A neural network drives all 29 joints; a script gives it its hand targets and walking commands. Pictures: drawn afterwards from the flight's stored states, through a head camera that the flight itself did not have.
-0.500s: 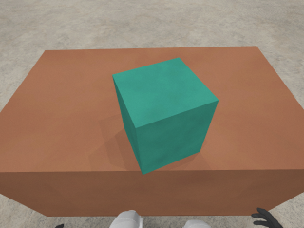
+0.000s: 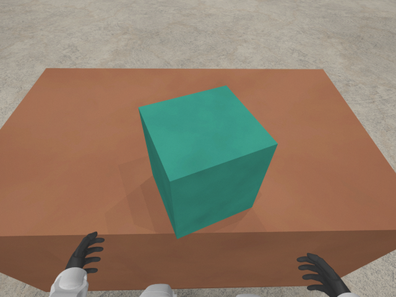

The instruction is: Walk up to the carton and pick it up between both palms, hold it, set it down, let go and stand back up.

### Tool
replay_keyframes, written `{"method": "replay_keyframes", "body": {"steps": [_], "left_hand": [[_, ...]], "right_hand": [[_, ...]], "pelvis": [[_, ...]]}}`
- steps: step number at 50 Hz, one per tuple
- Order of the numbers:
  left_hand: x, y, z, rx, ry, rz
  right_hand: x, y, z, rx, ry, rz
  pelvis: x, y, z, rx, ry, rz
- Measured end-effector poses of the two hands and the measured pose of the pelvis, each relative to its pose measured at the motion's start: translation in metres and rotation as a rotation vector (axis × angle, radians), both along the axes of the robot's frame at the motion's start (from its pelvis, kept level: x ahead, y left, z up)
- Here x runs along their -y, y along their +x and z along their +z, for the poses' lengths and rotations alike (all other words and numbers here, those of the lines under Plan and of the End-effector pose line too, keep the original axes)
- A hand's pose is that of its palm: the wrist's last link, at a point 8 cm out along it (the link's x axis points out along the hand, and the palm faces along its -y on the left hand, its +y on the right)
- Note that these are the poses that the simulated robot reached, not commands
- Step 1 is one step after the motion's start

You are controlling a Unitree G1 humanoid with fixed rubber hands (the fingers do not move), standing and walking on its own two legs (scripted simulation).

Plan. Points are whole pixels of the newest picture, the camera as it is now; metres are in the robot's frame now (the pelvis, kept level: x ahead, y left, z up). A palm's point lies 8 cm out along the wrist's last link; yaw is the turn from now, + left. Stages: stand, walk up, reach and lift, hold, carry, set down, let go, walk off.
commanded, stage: reach and lift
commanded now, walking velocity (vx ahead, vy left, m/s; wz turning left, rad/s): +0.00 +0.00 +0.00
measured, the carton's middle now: (201, 162) +0.39 +0.01 +0.03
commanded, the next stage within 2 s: none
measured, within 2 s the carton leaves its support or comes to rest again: neither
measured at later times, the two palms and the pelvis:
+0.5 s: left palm (94, 282) +0.15 +0.21 -0.03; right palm (363, 294) +0.13 -0.30 -0.05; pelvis -0.01 -0.03 +0.01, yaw +0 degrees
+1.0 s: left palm (118, 275) +0.15 +0.16 -0.01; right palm (363, 279) +0.15 -0.29 -0.02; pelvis -0.01 -0.03 +0.01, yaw +0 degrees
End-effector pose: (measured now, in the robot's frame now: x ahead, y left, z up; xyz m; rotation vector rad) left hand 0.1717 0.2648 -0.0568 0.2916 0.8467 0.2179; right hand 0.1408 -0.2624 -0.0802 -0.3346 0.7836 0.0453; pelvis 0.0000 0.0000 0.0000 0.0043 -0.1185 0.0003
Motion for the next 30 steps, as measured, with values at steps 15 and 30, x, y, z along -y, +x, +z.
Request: {"method": "replay_keyframes", "body": {"steps": [15, 30], "left_hand": [[0.031, -0.028, 0.014, 0.092, -0.002, 0.047], [0.055, -0.020, 0.032, 0.262, -0.003, 0.037]], "right_hand": [[0.034, -0.003, 0.022, 0.077, 0.079, -0.040], [0.028, -0.002, 0.040, 0.224, 0.158, -0.034]], "pelvis": [[0.021, -0.005, 0.014, 0.000, 0.026, 0.001], [0.030, -0.006, 0.015, 0.001, 0.038, 0.001]]}}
